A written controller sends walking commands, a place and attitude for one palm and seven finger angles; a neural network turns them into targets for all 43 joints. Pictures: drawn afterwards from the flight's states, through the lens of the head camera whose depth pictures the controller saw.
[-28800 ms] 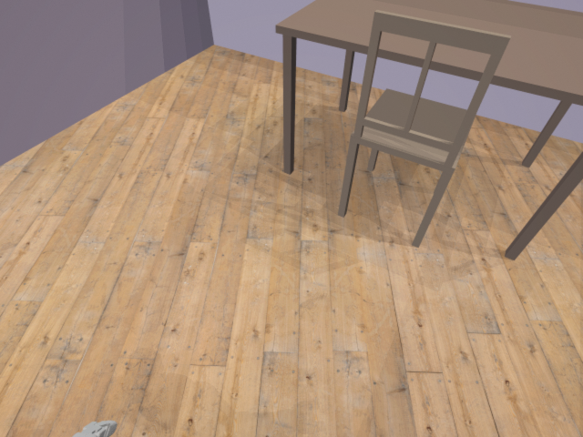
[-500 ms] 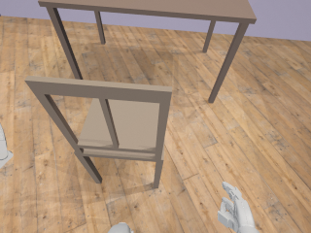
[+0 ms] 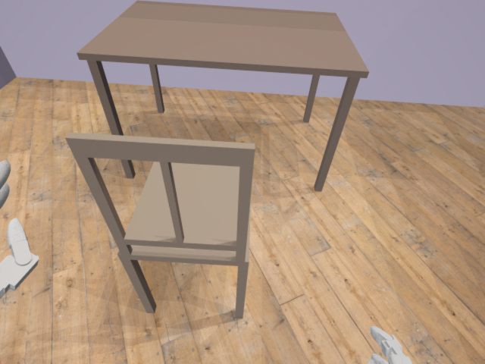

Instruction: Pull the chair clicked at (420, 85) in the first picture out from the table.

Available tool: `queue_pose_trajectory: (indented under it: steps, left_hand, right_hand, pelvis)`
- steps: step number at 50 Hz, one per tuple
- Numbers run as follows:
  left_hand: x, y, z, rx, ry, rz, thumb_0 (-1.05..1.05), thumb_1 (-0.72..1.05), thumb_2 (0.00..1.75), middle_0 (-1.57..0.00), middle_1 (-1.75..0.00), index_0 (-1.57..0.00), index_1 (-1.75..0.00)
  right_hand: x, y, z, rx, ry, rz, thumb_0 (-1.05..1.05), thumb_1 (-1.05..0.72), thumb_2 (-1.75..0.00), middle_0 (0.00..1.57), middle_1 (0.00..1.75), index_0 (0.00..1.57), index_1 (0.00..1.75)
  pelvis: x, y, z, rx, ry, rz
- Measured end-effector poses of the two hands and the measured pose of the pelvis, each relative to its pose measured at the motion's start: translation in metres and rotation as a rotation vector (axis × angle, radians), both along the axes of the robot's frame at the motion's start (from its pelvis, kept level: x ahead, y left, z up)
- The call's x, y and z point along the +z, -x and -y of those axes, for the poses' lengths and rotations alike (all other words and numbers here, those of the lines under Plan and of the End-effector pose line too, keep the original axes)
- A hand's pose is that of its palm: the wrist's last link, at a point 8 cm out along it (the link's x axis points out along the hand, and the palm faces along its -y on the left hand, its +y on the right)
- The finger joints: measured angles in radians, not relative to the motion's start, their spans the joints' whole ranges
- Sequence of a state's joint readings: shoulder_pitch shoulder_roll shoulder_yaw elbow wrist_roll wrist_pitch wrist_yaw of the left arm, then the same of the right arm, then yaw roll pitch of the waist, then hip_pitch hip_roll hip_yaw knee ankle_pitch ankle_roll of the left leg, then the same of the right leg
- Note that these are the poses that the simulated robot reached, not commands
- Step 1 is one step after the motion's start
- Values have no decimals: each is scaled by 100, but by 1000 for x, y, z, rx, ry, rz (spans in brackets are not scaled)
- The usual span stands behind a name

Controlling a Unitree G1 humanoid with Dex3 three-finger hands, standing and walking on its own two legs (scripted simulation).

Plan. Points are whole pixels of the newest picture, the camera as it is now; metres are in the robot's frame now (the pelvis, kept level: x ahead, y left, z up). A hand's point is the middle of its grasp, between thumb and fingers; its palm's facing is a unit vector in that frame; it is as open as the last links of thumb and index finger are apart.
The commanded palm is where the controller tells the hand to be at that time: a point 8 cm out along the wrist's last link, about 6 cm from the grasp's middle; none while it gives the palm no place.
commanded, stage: stop stepping back and stand still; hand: left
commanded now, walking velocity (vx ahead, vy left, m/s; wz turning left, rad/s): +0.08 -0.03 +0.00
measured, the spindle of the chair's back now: (173, 205) +0.49 +0.19 -0.08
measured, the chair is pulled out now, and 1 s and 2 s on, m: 0.61 0.61 0.61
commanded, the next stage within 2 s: let the arm hang, fingers relaxed in 0.80 s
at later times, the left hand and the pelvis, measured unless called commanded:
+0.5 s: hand (51, 229) +0.24 +0.26 +0.16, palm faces +0.40 -0.80 -0.44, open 7.4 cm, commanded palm +0.18 +0.30 +0.18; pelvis +0.04 +0.00 +0.01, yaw +0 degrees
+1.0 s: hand (89, 267) +0.25 +0.26 +0.04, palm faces +0.24 -0.86 -0.45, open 7.4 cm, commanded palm none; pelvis +0.04 +0.01 +0.00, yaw +1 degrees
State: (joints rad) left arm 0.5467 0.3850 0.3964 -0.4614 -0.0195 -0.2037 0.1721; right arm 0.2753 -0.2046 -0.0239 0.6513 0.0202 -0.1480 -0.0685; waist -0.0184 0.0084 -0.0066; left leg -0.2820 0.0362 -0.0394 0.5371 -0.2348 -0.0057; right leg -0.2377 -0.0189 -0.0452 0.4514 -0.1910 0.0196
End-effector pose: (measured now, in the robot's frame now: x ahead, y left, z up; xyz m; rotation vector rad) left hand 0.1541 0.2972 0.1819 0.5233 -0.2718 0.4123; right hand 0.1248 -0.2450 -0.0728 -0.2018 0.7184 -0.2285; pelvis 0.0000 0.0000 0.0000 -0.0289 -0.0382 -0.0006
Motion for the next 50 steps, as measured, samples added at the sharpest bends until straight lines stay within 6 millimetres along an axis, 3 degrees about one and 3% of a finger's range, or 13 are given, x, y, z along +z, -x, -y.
queue_pose_trajectory:
  steps: [11,29,45,47,50]
  left_hand:
    - [-4,-7,-7,32,9,-44,1,88,90,-21,-31,-21,-30]
    - [-2,-53,-4,-34,7,-78,1,88,90,-21,-31,-21,-30]
    - [-1,-53,0,-15,19,-89,1,88,90,-21,-31,-22,-30]
    - [-25,-60,-2,-29,22,-167,1,89,90,-20,-31,-21,-30]
    - [-113,-67,-3,14,177,-490,0,89,90,-20,-30,-21,-30]
  right_hand:
    - [-4,-22,-22,47,-48,-2,2,-90,-90,20,30,20,30]
    - [9,-69,-12,20,-16,0,2,-90,-90,20,30,20,30]
    - [3,-74,-15,23,-44,-22,2,-90,-90,20,30,20,30]
    - [-5,-72,-15,64,-65,-24,1,-90,-90,20,30,20,30]
    - [-27,-63,-14,106,-84,-114,1,-90,-90,20,30,20,30]
  pelvis:
    - [2,-10,-2,-2,-2,-7]
    - [6,-43,-5,-8,-8,-20]
    - [7,-49,-3,-8,-10,-15]
    - [4,-46,-3,4,-13,-31]
    - [-1,-40,-5,19,-19,-49]
